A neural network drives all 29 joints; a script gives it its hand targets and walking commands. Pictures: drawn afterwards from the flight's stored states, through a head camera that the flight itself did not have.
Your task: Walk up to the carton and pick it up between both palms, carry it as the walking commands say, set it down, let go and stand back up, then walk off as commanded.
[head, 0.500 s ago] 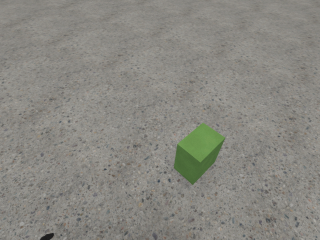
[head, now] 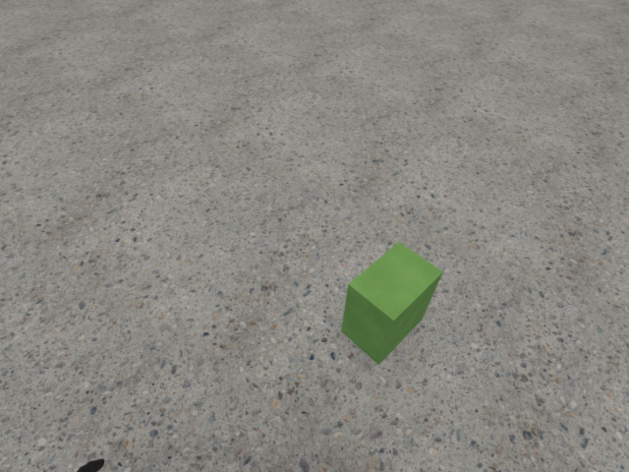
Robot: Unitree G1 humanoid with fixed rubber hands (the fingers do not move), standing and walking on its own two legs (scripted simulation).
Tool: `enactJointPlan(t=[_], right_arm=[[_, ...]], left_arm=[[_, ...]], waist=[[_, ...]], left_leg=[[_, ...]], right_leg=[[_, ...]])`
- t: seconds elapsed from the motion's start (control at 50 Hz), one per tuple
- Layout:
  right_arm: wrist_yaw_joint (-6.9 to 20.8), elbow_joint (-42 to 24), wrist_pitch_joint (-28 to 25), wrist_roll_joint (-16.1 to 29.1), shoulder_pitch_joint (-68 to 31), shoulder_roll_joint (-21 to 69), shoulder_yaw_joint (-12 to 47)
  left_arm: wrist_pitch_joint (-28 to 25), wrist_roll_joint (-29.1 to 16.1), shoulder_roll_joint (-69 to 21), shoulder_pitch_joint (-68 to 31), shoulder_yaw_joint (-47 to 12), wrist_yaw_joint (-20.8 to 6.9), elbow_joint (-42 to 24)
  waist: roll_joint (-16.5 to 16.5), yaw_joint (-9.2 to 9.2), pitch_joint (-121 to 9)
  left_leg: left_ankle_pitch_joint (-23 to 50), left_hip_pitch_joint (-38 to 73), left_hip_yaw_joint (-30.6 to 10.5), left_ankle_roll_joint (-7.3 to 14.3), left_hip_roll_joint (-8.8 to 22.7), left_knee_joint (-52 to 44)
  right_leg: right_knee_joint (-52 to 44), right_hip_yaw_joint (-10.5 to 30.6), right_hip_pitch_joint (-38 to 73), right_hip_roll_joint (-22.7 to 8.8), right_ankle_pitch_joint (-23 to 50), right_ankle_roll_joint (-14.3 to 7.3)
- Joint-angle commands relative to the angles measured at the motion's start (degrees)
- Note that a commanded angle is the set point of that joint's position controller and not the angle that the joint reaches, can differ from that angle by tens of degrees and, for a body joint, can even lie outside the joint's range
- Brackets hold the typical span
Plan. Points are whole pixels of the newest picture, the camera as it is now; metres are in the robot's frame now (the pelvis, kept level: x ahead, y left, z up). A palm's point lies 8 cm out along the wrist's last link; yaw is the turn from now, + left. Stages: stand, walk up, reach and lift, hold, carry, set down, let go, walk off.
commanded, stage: stand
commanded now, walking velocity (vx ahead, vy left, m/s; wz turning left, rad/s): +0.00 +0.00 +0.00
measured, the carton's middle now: (388, 303) +0.78 -0.24 -0.64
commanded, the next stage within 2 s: walk up in 0.18 s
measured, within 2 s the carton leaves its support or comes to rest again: neither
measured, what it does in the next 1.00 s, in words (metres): walks ahead: right foot, then left foot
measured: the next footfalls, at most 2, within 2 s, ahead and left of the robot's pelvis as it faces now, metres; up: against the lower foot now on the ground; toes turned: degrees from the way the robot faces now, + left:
right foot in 0.62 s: +0.16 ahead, -0.19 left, +0.00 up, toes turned -14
left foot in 1.00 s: +0.28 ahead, +0.04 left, +0.00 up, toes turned -9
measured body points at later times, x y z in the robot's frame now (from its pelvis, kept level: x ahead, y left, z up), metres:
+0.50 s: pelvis +0.01 -0.01 -0.01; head +0.02 -0.01 +0.44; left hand +0.13 +0.31 -0.11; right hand +0.09 -0.36 -0.10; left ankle -0.01 +0.12 -0.75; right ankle +0.01 -0.13 -0.71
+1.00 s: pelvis +0.14 -0.06 -0.03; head +0.16 -0.07 +0.42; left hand +0.26 +0.27 -0.11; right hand +0.20 -0.40 -0.12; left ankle +0.24 +0.05 -0.75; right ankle +0.09 -0.18 -0.75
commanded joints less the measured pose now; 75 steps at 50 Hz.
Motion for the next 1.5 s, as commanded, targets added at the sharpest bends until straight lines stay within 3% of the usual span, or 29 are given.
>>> enactJointPlan(t=[0.0,0.34,0.36,0.38,0.4,0.42,0.46,0.5,0.56,0.6,0.62,0.64,0.66,0.68,0.76,0.84,0.9,0.96,0.98,1.0,1.02,1.06,1.12,1.16,1.18,1.24,1.28,1.36,1.48], right_arm=[[-0.25,-2.36,-0.5,0.01,-2.0,-9.96,-1.71],[-0.27,-2.32,-0.45,0.0,-1.82,-10.05,-1.73],[0.21,-4.26,-1.79,-0.3,3.29,-14.4,-4.53],[0.24,-4.26,-2.18,-1.01,8.21,-16.44,-5.82],[0.08,-4.84,-2.37,-1.4,10.7,-19.08,-7.39],[-0.01,-6.25,-2.73,-1.73,10.64,-20.12,-8.33],[-0.01,-10.33,-3.66,-1.43,5.45,-18.19,-8.48],[0.58,-13.28,-3.88,-1.8,4.07,-17.27,-8.33],[1.91,-15.68,-3.26,-2.21,3.77,-17.03,-8.2],[2.11,-16.74,-2.27,-2.62,5.09,-14.52,-7.11],[2.26,-18.08,-2.07,-2.35,6.24,-12.23,-6.08],[2.28,-21.52,-2.33,-0.98,4.7,-9.62,-5.34],[1.75,-20.7,-1.61,-0.74,5.99,-12.96,-5.85],[1.89,-20.06,-1.46,-0.46,8.29,-14.29,-6.35],[3.05,-18.79,-1.0,-0.4,13.92,-14.46,-7.18],[2.72,-21.72,-0.03,-1.09,9.87,-10.68,-6.31],[1.85,-21.91,0.32,-0.69,10.44,-9.91,-6.32],[1.09,-21.58,0.02,-1.07,13.24,-10.89,-6.87],[0.67,-21.74,-0.36,-1.83,14.42,-13.98,-7.54],[0.52,-23.71,-0.91,-1.75,9.98,-16.75,-7.32],[1.04,-23.54,-0.95,-1.1,8.92,-15.86,-7.07],[0.92,-23.07,-0.81,-0.91,7.65,-14.43,-6.4],[1.07,-22.51,-0.2,-0.43,3.73,-13.02,-5.03],[1.3,-23.06,-0.05,0.6,3.59,-9.78,-4.21],[1.21,-22.38,-0.01,0.65,2.7,-10.19,-4.63],[0.91,-19.48,-0.54,0.24,2.93,-12.46,-4.92],[0.77,-18.48,-0.81,0.13,2.57,-13.0,-4.81],[0.61,-16.81,-0.19,0.58,0.75,-12.05,-4.45],[0.81,-14.47,0.26,0.4,-0.29,-12.12,-4.44]], left_arm=[[-0.51,-0.02,10.0,-2.02,1.73,0.25,-2.36],[-0.46,-0.02,10.11,-1.86,1.78,0.28,-2.32],[0.25,1.28,11.24,1.14,3.86,-1.54,-6.06],[0.58,1.49,11.49,-1.81,4.72,-2.45,-7.49],[0.81,1.7,10.32,-3.7,4.89,-3.17,-9.87],[0.7,2.51,10.43,-4.48,5.21,-3.46,-11.71],[0.01,1.56,11.52,2.41,5.88,-4.35,-11.51],[-0.61,1.42,12.02,3.57,6.54,-5.47,-12.23],[-0.91,1.18,10.84,6.33,7.01,-6.22,-12.8],[-1.54,1.24,11.89,13.88,7.6,-5.4,-10.99],[-1.97,1.28,14.45,20.37,8.51,-4.38,-10.49],[-2.48,1.12,20.59,24.4,9.25,-3.43,-12.0],[-2.57,0.07,22.13,20.81,9.52,-3.32,-14.13],[-2.67,-0.35,20.04,17.82,9.16,-2.79,-16.0],[-3.9,0.31,17.21,15.48,8.13,-1.83,-18.26],[-4.13,0.7,16.25,18.47,7.4,-0.62,-20.12],[-3.57,0.68,15.82,16.51,6.55,0.22,-22.03],[-2.25,-0.15,13.52,14.76,5.24,0.78,-22.84],[-2.07,-0.64,11.0,15.12,4.38,0.91,-23.35],[-1.63,-1.27,7.84,18.75,3.34,1.04,-23.0],[-0.96,-0.82,11.39,19.04,4.29,1.56,-21.22],[-1.09,-0.9,12.05,18.16,4.63,1.42,-19.68],[-2.03,0.33,10.92,20.12,4.65,0.86,-16.75],[-2.53,1.2,14.77,14.32,4.99,0.92,-18.46],[-2.75,0.74,16.48,11.14,5.18,0.77,-18.07],[-2.5,0.36,13.14,7.74,4.0,0.72,-17.0],[-2.1,-0.02,12.23,8.87,3.62,0.78,-15.5],[-1.73,-0.24,13.17,7.02,3.46,0.9,-14.06],[-1.47,0.02,13.71,3.48,3.28,1.04,-12.72]], waist=[[0.01,0.0,-3.42],[0.02,-0.01,-3.36],[-0.72,-2.65,-8.7],[2.27,-5.23,-4.18],[8.48,-6.62,1.64],[7.62,-6.39,5.85],[3.93,-1.61,6.01],[6.58,-1.32,3.9],[9.07,0.36,2.37],[2.13,3.44,0.22],[-7.88,6.68,-1.23],[-21.01,8.08,-0.33],[-8.22,4.35,0.99],[-2.64,2.0,2.14],[-6.21,0.38,2.08],[-7.05,1.94,2.29],[-7.37,0.38,0.26],[-5.75,-2.3,-1.11],[0.97,-2.9,-2.96],[10.52,-0.41,-4.79],[9.69,-0.63,-4.75],[8.44,-0.15,-1.9],[9.32,2.56,-2.75],[1.95,0.31,-2.57],[-0.42,-1.42,-2.15],[1.62,-1.02,-2.96],[1.13,-0.09,-5.44],[0.07,-0.26,-4.98],[-1.52,-0.82,-4.68]], left_leg=[[8.47,0.35,-5.16,1.78,6.89,-2.48],[8.91,0.67,-5.11,1.76,6.99,-2.71],[-10.13,9.08,-2.6,4.74,5.71,2.14],[-22.84,10.41,-9.95,7.71,9.99,-0.68],[-32.38,9.74,-20.15,12.1,17.97,-7.41],[-32.82,5.17,-26.12,15.89,25.15,-10.54],[-24.68,2.31,-17.83,13.77,22.58,-10.25],[-15.99,-0.94,-7.72,12.75,18.86,-8.31],[-15.87,-11.14,-0.41,10.36,15.05,-3.45],[-16.32,-17.97,4.25,7.89,9.93,11.05],[-11.55,-23.02,8.39,5.98,5.82,28.37],[-24.86,-35.99,5.71,3.44,-1.94,42.81],[-20.33,-33.85,-4.76,3.35,2.06,48.23],[-16.31,-31.82,-5.02,2.82,4.09,49.1],[-10.05,-23.64,-1.81,0.36,6.55,37.97],[-9.77,-20.86,0.23,0.31,5.36,29.6],[-7.73,-12.35,2.07,0.94,3.19,25.67],[-1.47,-1.33,1.92,3.27,1.21,11.94],[2.02,2.45,-6.85,5.16,8.53,7.71],[-0.38,-1.42,-21.84,11.72,19.51,1.13],[-1.8,-5.76,-24.05,16.58,23.0,0.6],[2.97,-8.2,-18.46,15.76,19.8,3.6],[6.04,-14.11,-6.58,8.39,13.25,10.48],[-1.79,-16.24,-3.41,2.59,8.1,15.5],[-6.33,-10.38,-1.36,1.59,5.44,17.03],[1.02,-5.14,-3.85,4.1,9.09,12.31],[7.83,-5.41,-4.34,5.95,11.14,11.71],[9.21,-5.39,-0.38,4.34,8.57,14.49],[7.03,-2.81,0.37,4.03,8.46,13.66]], right_leg=[[-2.75,5.56,0.39,-7.22,8.22,-1.65],[-2.94,5.56,0.72,-7.29,8.72,-1.65],[3.8,6.54,-6.35,-3.27,-11.91,-3.96],[10.46,5.79,-18.17,-1.93,-21.22,-4.1],[23.71,2.17,-28.71,0.58,-17.82,-3.02],[34.55,6.21,-34.45,-1.66,-16.33,-1.99],[33.07,9.91,-31.11,-6.3,-11.26,-0.65],[25.54,4.8,-22.85,-6.35,-11.23,0.13],[17.78,-3.32,-7.05,-2.5,-6.39,-1.29],[14.47,-5.37,4.67,1.54,-7.02,-1.48],[7.59,2.35,10.63,-2.19,-14.24,-3.46],[-8.59,38.03,8.73,-18.36,-26.56,-11.67],[-7.83,40.73,3.17,-21.88,-29.56,-15.04],[-6.09,35.94,-0.03,-20.13,-28.6,-15.03],[-3.24,18.63,-6.6,-12.89,-8.14,-12.61],[1.1,13.93,-8.56,-12.82,10.37,-13.24],[6.81,10.92,-12.49,-12.2,23.78,-11.85],[15.51,9.4,-17.1,-8.23,12.09,-6.83],[21.42,8.12,-19.68,-4.96,3.48,-4.44],[29.46,3.47,-20.01,1.68,-13.87,-1.35],[34.45,3.71,-17.16,1.09,-26.07,-0.67],[33.89,4.32,-16.47,-0.21,-25.09,-1.54],[14.56,1.18,-5.32,-0.04,-8.05,-2.33],[8.43,15.83,-7.52,-7.24,-4.22,-5.24],[8.61,19.49,-14.27,-9.94,-3.46,-7.08],[14.4,9.88,-14.76,-3.89,3.73,-4.14],[16.45,7.73,-10.05,-2.72,7.05,-3.53],[15.01,10.88,-9.17,-4.66,13.38,-4.86],[12.9,12.36,-11.78,-4.99,11.13,-5.07]])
